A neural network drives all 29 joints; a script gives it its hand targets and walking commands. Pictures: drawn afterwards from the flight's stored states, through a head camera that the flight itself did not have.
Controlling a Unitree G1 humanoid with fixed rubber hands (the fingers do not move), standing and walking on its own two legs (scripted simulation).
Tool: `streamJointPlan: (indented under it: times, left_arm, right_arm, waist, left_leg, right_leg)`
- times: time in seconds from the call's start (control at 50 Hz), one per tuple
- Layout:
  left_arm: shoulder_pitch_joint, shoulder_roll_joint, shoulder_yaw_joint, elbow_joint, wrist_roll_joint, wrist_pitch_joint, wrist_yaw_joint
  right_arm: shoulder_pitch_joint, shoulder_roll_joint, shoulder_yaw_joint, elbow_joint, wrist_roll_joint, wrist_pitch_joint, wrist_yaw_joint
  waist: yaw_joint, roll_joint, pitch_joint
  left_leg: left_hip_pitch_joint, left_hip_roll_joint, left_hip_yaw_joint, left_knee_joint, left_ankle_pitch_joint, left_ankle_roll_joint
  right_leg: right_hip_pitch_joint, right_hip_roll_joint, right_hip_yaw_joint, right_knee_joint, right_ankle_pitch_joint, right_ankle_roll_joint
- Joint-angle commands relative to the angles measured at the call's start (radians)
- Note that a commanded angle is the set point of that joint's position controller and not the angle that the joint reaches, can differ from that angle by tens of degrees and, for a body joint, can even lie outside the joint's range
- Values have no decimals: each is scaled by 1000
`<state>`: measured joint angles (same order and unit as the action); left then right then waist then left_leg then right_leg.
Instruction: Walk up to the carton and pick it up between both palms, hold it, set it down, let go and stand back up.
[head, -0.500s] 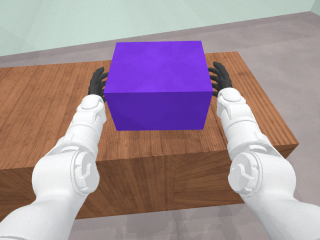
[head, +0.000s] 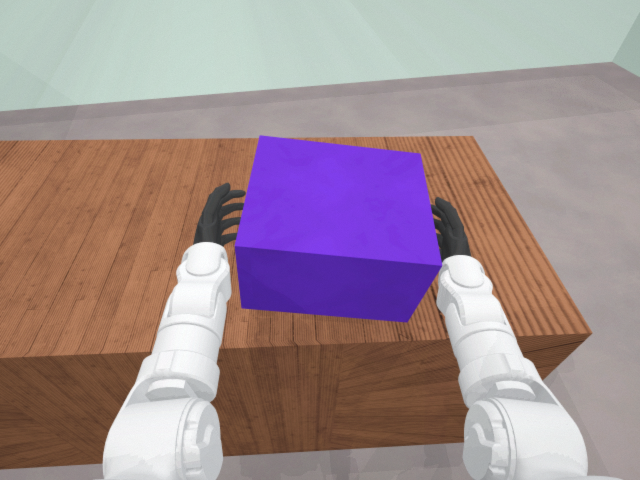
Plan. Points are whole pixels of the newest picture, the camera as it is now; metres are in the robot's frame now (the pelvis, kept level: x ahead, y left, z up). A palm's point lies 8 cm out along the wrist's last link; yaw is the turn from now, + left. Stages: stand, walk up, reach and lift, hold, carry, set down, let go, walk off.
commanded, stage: reach and lift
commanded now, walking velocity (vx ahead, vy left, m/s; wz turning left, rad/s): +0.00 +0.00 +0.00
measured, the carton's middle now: (333, 228) +0.44 -0.02 +0.09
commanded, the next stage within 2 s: hold in 1.62 s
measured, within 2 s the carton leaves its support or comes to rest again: neither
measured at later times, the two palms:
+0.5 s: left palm (193, 265) +0.35 +0.16 +0.12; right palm (457, 279) +0.34 -0.17 +0.10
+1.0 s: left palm (177, 249) +0.35 +0.17 +0.15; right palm (450, 268) +0.34 -0.15 +0.12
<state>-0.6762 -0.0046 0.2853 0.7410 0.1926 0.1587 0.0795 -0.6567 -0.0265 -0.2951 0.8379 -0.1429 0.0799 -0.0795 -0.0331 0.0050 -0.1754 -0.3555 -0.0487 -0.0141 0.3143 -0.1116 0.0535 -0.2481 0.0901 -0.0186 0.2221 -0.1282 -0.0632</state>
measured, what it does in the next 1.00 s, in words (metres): stands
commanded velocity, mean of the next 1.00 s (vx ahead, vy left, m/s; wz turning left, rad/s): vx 0.00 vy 0.00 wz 0.00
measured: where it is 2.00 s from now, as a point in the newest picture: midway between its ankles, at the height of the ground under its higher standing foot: outside the picture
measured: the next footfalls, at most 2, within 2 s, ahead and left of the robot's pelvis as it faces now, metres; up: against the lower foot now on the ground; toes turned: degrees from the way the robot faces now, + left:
none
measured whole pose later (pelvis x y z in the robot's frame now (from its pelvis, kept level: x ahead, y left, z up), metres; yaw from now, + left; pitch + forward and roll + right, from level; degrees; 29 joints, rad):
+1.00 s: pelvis -0.02 +0.00 +0.00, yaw +2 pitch -2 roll -1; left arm -0.52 0.01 0.22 0.17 0.22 0.54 0.01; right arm -0.49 -0.03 -0.06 0.43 0.09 0.30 -0.19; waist -0.07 -0.04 0.00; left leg -0.16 -0.06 -0.04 0.30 -0.10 0.05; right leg -0.04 0.08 -0.04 0.20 -0.13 -0.07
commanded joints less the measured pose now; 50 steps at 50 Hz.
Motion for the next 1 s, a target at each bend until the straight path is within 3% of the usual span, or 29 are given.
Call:
streamJointPlan:
  times: [0.0,0.06,0.16,0.18,0.2,0.3,0.32,0.38,0.42,0.46,0.48,0.5,0.54,0.56,0.58,0.6,0.62,0.66,0.68,0.7,0.72,0.74,0.78,0.8,0.82,0.86,0.92,0.94,0.98]
  left_arm:
    - [-585,-549,-317,-218,-32,-19,-126]
    - [-535,-494,-321,-267,-46,-1,-147]
    - [-478,-484,-385,-433,-73,44,-183]
    - [-455,-490,-410,-485,-74,50,-188]
    - [-472,-467,-416,-488,-82,58,-195]
    - [-467,-420,-436,-547,-106,93,-208]
    - [-448,-396,-444,-574,-120,93,-214]
    - [-488,-417,-487,-632,-136,101,-215]
    - [-508,-394,-459,-547,-121,117,-220]
    - [-528,-387,-444,-513,-115,140,-217]
    - [-538,-396,-449,-533,-120,145,-213]
    - [-585,-403,-458,-541,-134,142,-215]
    - [-540,-412,-451,-571,-123,146,-221]
    - [-527,-405,-445,-567,-101,154,-225]
    - [-512,-374,-413,-537,-81,173,-229]
    - [-498,-355,-381,-484,-70,191,-236]
    - [-485,-357,-392,-502,-75,210,-238]
    - [-507,-381,-399,-532,-76,240,-233]
    - [-533,-368,-386,-504,-78,242,-236]
    - [-533,-403,-417,-572,-80,239,-228]
    - [-561,-405,-432,-592,-84,231,-220]
    - [-566,-431,-439,-616,-89,229,-213]
    - [-499,-437,-456,-656,-84,241,-212]
    - [-443,-416,-450,-656,-79,252,-215]
    - [-430,-407,-459,-672,-73,275,-219]
    - [-421,-405,-455,-653,-60,311,-223]
    - [-416,-440,-513,-773,-99,339,-213]
    - [-432,-439,-514,-791,-93,337,-209]
    - [-430,-450,-545,-827,-112,336,-194]
  right_arm:
    - [-686,512,364,-266,80,-86,124]
    - [-644,497,417,-355,125,-71,91]
    - [-577,495,503,-511,181,-29,30]
    - [-529,502,544,-541,194,-22,20]
    - [-546,483,536,-559,191,-15,15]
    - [-526,481,580,-627,210,17,-17]
    - [-521,492,608,-688,219,18,-30]
    - [-541,508,622,-713,238,32,-37]
    - [-583,483,574,-669,201,49,-28]
    - [-633,457,537,-638,190,56,-17]
    - [-618,473,536,-628,190,57,-11]
    - [-645,491,545,-647,189,56,-15]
    - [-626,497,558,-702,203,46,-29]
    - [-592,486,557,-676,214,52,-31]
    - [-582,443,529,-629,217,67,-29]
    - [-570,442,518,-577,205,86,-26]
    - [-548,426,513,-561,223,97,-26]
    - [-590,422,487,-575,228,100,-19]
    - [-619,409,481,-589,219,98,-19]
    - [-633,424,475,-629,229,87,-13]
    - [-667,417,471,-657,222,73,-6]
    - [-687,409,473,-698,219,60,-4]
    - [-619,401,513,-728,224,64,-10]
    - [-577,379,521,-738,225,72,-15]
    - [-559,371,523,-706,236,93,-20]
    - [-546,369,496,-655,243,120,-8]
    - [-567,351,529,-747,286,112,-2]
    - [-570,345,541,-766,286,107,-2]
    - [-612,342,543,-844,286,96,4]
  waist:
    - [7,-3,-500]
    - [6,-39,-468]
    - [-4,11,-432]
    - [-8,-12,-442]
    - [-15,8,-435]
    - [-12,-25,-365]
    - [-11,-36,-399]
    - [-12,3,-412]
    - [-16,4,-328]
    - [-9,14,-295]
    - [-22,5,-301]
    - [-29,-3,-326]
    - [-12,0,-382]
    - [-10,17,-394]
    - [-5,34,-356]
    - [-5,16,-280]
    - [-22,16,-246]
    - [-13,28,-249]
    - [-22,38,-247]
    - [-28,28,-311]
    - [-23,58,-330]
    - [-37,43,-373]
    - [-32,38,-392]
    - [-42,32,-394]
    - [-51,34,-335]
    - [-40,46,-253]
    - [-52,62,-320]
    - [-42,61,-340]
    - [-43,35,-393]
  left_leg:
    - [378,103,-99,36,488,-26]
    - [348,92,-92,5,414,-10]
    - [340,80,-90,-14,357,2]
    - [351,81,-88,-11,364,-1]
    - [345,76,-88,-21,336,-4]
    - [301,64,-73,-30,135,7]
    - [282,71,-77,-38,128,13]
    - [259,72,-74,-38,125,7]
    - [244,78,-79,-64,20,3]
    - [245,84,-70,-62,-40,-5]
    - [266,82,-65,-54,-45,-8]
    - [251,84,-64,-42,-36,-7]
    - [271,79,-68,-33,27,1]
    - [275,76,-71,-42,44,2]
    - [283,71,-67,-49,24,2]
    - [267,71,-68,-59,-26,-1]
    - [286,75,-71,-54,-31,-9]
    - [307,72,-65,-50,-15,-22]
    - [308,74,-75,-45,-28,-24]
    - [333,83,-68,-41,10,-27]
    - [332,85,-66,-43,37,-29]
    - [369,82,-66,-32,84,-34]
    - [416,80,-76,-15,206,-37]
    - [439,84,-88,-14,208,-37]
    - [440,81,-85,-16,204,-41]
    - [440,85,-78,-26,150,-47]
    - [471,80,-77,0,280,-59]
    - [485,75,-72,11,306,-55]
    - [546,88,-85,7,326,-58]
  right_leg:
    - [288,-90,55,67,530,86]
    - [343,-108,63,82,618,103]
    - [370,-125,77,93,662,115]
    - [386,-122,74,93,690,113]
    - [383,-120,60,89,668,115]
    - [378,-153,72,69,550,131]
    - [398,-171,93,69,585,143]
    - [399,-156,82,72,540,133]
    - [348,-169,79,48,373,140]
    - [285,-155,54,21,222,126]
    - [260,-152,55,10,179,124]
    - [279,-180,92,9,186,143]
    - [307,-176,78,34,329,135]
    - [341,-165,69,44,383,127]
    - [337,-158,55,41,344,126]
    - [326,-165,58,20,281,129]
    - [288,-165,58,11,213,125]
    - [252,-148,30,-1,158,103]
    - [249,-170,56,-15,137,111]
    - [240,-140,33,-8,140,97]
    - [246,-136,30,-1,159,101]
    - [254,-125,21,4,221,92]
    - [315,-118,16,17,386,93]
    - [328,-117,15,20,410,95]
    - [332,-104,5,7,385,84]
    - [261,-97,-18,-15,261,66]
    - [277,-87,-10,-2,348,57]
    - [295,-86,-7,4,378,62]
    - [291,-71,-19,-4,333,62]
